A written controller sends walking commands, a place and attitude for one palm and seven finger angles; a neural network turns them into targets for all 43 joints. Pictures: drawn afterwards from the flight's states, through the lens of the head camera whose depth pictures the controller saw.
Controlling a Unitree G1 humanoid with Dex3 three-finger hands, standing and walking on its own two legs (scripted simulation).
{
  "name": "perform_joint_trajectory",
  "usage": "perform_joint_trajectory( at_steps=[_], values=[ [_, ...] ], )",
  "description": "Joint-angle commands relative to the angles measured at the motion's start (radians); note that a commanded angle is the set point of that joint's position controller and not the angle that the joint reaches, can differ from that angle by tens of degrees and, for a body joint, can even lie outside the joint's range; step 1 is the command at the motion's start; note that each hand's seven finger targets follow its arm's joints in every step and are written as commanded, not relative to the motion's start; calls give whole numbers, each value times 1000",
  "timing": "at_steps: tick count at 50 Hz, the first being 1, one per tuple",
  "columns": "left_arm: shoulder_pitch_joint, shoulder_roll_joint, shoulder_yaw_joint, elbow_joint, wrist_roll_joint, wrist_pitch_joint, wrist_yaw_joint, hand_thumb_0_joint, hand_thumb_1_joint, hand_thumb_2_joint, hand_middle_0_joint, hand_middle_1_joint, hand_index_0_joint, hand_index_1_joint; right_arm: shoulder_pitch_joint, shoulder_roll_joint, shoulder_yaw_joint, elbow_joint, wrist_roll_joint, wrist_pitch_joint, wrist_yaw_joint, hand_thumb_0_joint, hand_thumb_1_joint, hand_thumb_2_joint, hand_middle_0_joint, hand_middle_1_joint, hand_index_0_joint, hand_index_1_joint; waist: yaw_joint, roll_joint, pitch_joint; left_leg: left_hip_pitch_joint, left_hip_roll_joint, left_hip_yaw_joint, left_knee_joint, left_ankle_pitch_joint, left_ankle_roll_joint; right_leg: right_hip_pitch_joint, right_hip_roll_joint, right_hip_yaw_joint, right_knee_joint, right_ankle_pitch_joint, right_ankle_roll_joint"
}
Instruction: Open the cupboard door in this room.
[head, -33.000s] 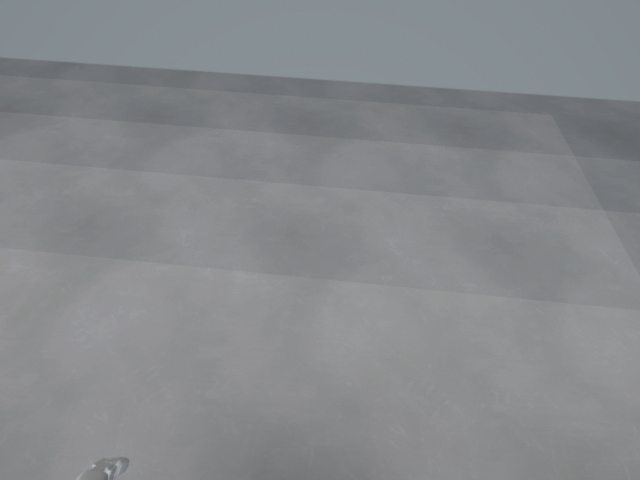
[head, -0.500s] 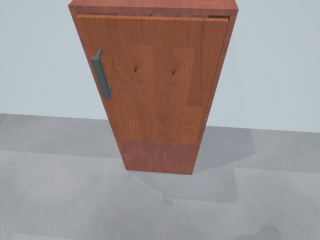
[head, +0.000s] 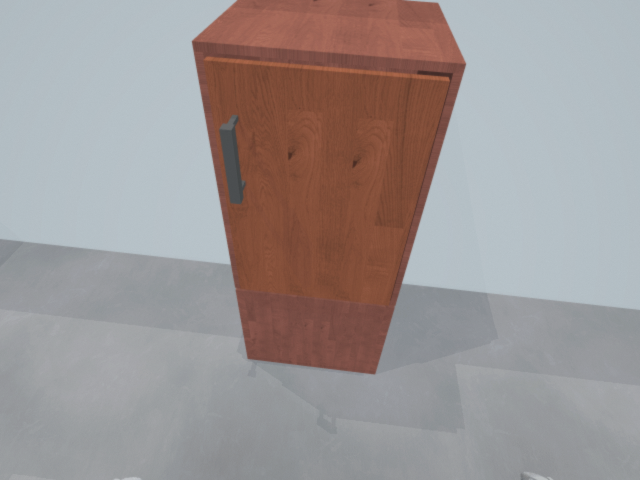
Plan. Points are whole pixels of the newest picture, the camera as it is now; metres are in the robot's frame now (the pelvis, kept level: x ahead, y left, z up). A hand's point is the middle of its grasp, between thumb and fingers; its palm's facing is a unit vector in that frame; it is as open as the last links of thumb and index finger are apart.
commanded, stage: come to a stop and stand still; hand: left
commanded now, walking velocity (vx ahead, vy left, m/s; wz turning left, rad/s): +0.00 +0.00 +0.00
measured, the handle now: (235, 160) +0.64 +0.21 +0.08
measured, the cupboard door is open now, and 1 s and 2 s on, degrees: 0 0 0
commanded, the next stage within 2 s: look again from close up in 0.38 s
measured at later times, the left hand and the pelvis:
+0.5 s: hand out of the picture -0.03 +0.20 -0.17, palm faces +0.00 -0.97 -0.23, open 7.4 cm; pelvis -0.02 +0.00 +0.01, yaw +0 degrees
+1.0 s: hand out of the picture +0.00 +0.19 -0.17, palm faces +0.01 -0.98 -0.20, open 7.4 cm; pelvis -0.01 +0.01 +0.01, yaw -1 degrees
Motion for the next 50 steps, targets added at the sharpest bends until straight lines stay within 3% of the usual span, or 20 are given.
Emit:
perform_joint_trajectory(
  at_steps=[1, 8, 16, 21, 29, 39, 50],
  values=[
    [-29, 153, 30, -54, -3, -26, 7, 0, 900, 900, -200, -300, -200, -300, -24, -158, -27, -61, -2, -20, 2, 0, -900, -900, 200, 300, 200, 300, -5, 53, 48, -143, 97, -131, -231, -31, 36, 46, -52, 78, -116, -36, -36],
    [12, 150, 23, -11, -3, -30, 9, 0, 900, 900, -200, -300, -200, -300, 16, -150, -22, -18, 2, -13, 7, 0, -900, -900, 200, 300, 200, 300, -8, 1, 79, -162, 86, -132, -252, -114, 28, 17, -67, 102, -165, -119, -28],
    [76, 115, 21, 42, -7, -37, 21, 0, 900, 900, -200, -300, -200, -300, 91, -97, -16, 65, 8, -13, 5, 0, -900, -900, 200, 300, 200, 300, -12, -37, 62, -143, 76, -114, -221, -49, 24, 26, -86, 120, -193, -142, -32],
    [106, 78, 16, 75, -8, -38, 28, 0, 900, 900, -200, -300, -200, -300, 120, -66, -9, 114, 11, -19, -1, 0, -900, -900, 200, 300, 200, 300, -7, 7, 58, -148, 88, -116, -233, -6, 21, 63, -82, 106, -170, -58, -34],
    [133, 27, 12, 102, -7, -36, 35, 0, 900, 900, -200, -300, -200, -300, 148, -22, -8, 151, 13, -20, -8, 0, -900, -900, 200, 300, 200, 300, -3, 20, 70, -143, 89, -108, -233, 38, 16, 82, -80, 93, -157, 3, -35],
    [135, -8, 12, 101, -4, -31, 38, 0, 900, 900, -200, -300, -200, -300, 156, 13, -8, 155, 12, -15, -10, 0, -900, -900, 200, 300, 200, 300, -5, 17, 103, -146, 88, -103, -242, 16, 11, 62, -71, 96, -164, -2, -29],
    [145, -25, 13, 94, -3, -35, 39, 0, 900, 900, -200, -300, -200, -300, 155, 27, -8, 152, 14, -18, -11, 0, -900, -900, 200, 300, 200, 300, -9, 1, 69, -93, 94, -97, -235, 102, 11, 72, -69, 89, -158, 75, -28]
  ],
)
